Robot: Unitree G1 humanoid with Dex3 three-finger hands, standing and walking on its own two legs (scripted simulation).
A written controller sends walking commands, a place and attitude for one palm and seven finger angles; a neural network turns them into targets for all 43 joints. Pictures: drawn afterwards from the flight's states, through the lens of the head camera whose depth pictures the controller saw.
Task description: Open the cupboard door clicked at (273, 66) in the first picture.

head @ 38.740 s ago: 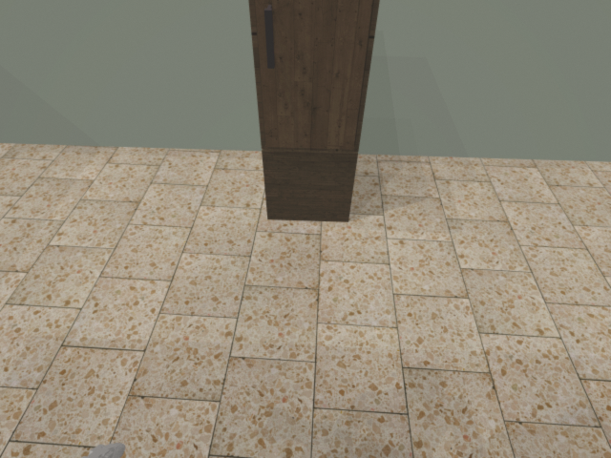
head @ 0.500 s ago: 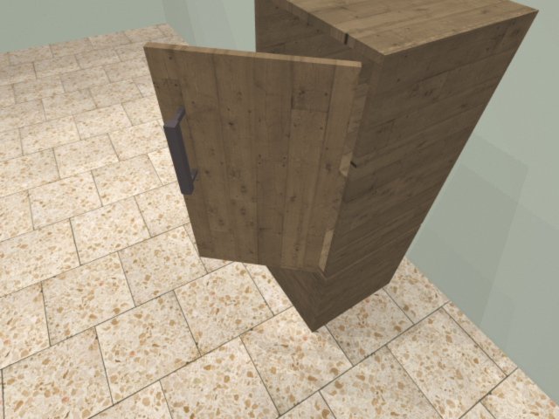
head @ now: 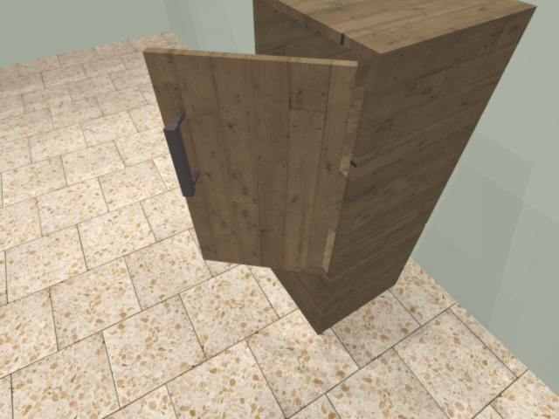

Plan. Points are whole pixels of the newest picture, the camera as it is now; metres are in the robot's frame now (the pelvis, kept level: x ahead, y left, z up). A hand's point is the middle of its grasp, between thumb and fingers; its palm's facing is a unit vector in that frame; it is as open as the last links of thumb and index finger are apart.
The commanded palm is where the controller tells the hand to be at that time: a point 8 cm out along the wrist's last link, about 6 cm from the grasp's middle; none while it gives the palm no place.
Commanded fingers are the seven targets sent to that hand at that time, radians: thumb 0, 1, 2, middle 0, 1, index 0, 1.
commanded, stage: raise the hand with hooked fingers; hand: left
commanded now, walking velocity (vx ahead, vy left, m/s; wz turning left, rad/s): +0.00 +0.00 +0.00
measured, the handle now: (184, 155) +0.55 +0.22 +0.06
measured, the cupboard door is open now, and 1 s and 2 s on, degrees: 50 50 50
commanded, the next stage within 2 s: move the hooked fingers beside the handle in 2.00 s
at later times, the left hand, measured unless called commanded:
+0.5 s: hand (128, 413) +0.13 +0.20 -0.01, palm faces +0.12 -0.99 -0.08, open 9.6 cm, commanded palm +0.14 +0.25 -0.01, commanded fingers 0.00 0.18 0.59 -0.25 -0.76 -0.25 -0.76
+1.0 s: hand (118, 346) +0.20 +0.24 +0.02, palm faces -0.06 -1.00 -0.07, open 12.6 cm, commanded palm +0.18 +0.29 +0.04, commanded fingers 0.00 -0.41 0.34 -0.29 -1.14 -0.29 -1.14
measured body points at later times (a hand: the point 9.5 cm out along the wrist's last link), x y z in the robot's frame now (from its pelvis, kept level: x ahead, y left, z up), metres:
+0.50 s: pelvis -0.04 -0.02 -0.06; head +0.01 -0.01 +0.38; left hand +0.12 +0.26 -0.01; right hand +0.20 -0.25 -0.10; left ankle -0.04 +0.08 -0.74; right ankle +0.00 -0.09 -0.74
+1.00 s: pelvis -0.03 +0.01 -0.04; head +0.01 +0.01 +0.41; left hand +0.20 +0.29 +0.02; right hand +0.12 -0.25 -0.11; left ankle -0.04 +0.08 -0.74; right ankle +0.00 -0.09 -0.74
